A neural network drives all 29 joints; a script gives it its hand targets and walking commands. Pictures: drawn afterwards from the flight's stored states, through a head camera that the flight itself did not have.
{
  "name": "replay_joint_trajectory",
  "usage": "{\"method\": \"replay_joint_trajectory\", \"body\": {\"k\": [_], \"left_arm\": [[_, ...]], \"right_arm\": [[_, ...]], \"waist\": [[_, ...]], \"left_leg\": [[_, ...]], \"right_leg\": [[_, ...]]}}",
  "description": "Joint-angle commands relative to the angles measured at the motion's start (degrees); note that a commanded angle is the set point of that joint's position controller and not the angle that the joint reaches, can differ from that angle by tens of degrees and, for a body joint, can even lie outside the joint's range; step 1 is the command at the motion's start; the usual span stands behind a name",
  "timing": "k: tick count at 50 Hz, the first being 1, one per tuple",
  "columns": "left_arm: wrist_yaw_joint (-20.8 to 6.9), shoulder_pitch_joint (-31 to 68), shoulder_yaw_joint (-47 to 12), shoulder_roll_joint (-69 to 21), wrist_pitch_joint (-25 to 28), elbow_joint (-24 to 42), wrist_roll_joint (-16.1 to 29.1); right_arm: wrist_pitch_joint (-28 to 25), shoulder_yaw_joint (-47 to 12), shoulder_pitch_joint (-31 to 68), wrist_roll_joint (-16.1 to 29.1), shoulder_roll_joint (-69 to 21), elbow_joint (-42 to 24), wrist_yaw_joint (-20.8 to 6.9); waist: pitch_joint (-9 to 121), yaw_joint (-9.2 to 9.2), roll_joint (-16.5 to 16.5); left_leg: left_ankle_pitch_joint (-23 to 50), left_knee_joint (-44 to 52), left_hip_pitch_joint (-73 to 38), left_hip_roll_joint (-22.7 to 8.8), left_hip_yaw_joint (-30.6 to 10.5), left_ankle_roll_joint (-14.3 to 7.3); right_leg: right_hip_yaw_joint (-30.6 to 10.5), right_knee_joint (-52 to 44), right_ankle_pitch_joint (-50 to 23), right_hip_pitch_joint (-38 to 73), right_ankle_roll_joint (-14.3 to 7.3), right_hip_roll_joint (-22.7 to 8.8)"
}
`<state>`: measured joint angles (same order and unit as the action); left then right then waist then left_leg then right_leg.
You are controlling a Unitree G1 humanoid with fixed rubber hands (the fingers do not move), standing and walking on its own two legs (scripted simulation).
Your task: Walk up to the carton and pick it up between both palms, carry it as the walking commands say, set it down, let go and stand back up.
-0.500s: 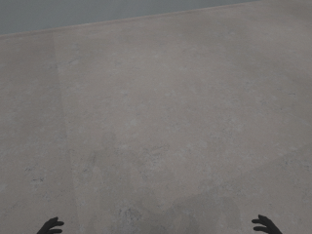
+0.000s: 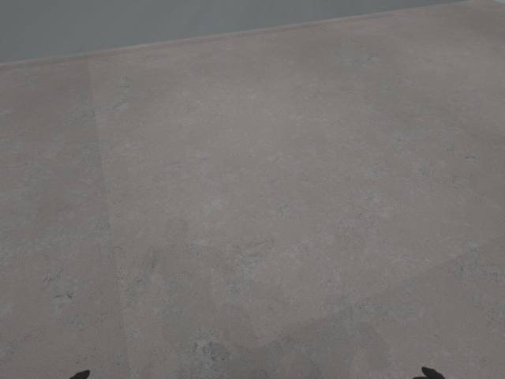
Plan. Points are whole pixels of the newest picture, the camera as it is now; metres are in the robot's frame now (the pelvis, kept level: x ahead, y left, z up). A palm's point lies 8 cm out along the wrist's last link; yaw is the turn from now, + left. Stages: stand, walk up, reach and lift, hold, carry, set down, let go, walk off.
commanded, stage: stand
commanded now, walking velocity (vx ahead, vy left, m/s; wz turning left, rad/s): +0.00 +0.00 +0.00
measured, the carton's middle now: out of the picture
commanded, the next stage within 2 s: walk up in 1.20 s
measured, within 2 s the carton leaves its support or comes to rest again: neither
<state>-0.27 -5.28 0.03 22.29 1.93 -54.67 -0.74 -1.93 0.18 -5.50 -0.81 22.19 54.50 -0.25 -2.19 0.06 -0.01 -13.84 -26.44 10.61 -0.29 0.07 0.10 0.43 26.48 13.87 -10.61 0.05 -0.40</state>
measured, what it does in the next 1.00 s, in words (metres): stands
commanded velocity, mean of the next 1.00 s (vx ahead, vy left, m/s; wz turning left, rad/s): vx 0.00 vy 0.00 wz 0.00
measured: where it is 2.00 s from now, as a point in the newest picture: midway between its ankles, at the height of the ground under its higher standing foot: outside the picture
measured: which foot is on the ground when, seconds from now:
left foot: down 0.00-1.00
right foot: down 0.00-1.00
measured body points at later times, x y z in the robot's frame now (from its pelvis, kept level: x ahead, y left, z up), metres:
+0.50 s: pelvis +0.00 +0.00 +0.01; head +0.00 +0.00 +0.46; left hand +0.11 +0.31 -0.11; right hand +0.11 -0.32 -0.11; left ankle +0.01 +0.12 -0.74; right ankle +0.01 -0.12 -0.74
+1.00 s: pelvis +0.01 +0.00 +0.01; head +0.01 +0.00 +0.46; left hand +0.12 +0.32 -0.11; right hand +0.11 -0.32 -0.11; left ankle +0.01 +0.12 -0.74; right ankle +0.01 -0.12 -0.74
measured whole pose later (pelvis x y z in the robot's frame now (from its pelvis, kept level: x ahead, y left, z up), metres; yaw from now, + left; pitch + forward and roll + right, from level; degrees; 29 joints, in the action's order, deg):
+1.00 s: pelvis +0.01 +0.00 +0.01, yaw +0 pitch -2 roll +0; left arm 0.1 -4.6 -0.1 22.7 1.2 -60.6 -0.6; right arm -1.1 0.4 -4.8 -0.7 22.6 60.8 0.0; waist -2.3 0.1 0.0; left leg -10.6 -19.5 6.9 -0.4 0.0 0.4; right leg 0.5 19.6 10.7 -6.9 0.0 -0.2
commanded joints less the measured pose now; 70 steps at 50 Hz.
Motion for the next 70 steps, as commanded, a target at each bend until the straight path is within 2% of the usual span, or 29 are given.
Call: {"method": "replay_joint_trajectory", "body": {"k": [1,21,69,70], "left_arm": [[0.26,2.72,1.87,9.61,0.56,1.49,0.06],[0.46,3.09,1.52,10.16,0.16,-2.75,0.06],[0.72,2.82,1.76,10.41,-0.33,-3.65,0.15],[-2.69,5.74,5.38,15.56,-2.18,8.14,-2.01]], "right_arm": [[-0.55,1.93,2.63,0.06,9.56,-1.48,0.25],[-0.1,1.85,3.07,0.1,9.97,2.99,0.36],[0.37,2.03,2.65,0.15,10.35,3.96,0.62],[-1.24,8.13,-0.39,0.45,21.61,0.51,-0.43]], "waist": [[3.65,-0.01,-0.06],[2.95,-0.03,-0.07],[3.4,0.0,-0.03],[5.14,-2.14,-1.37]], "left_leg": [[7.71,5.83,-1.14,-5.96,-5.57,-2.33],[6.88,9.24,-2.66,-6.57,-5.68,-1.86],[11.22,10.12,-4.74,-7.11,-5.25,-1.62],[-8.21,3.59,-17.72,-9.71,-3.41,-5.54]], "right_leg": [[-5.63,-5.79,-7.71,1.36,-2.27,-5.94],[-5.67,-9.26,-6.96,2.6,-1.86,-6.55],[-5.44,-10.21,-11.21,4.61,-1.62,-7.02],[-12.82,-2.89,7.75,-19.7,-4.77,-3.5]]}}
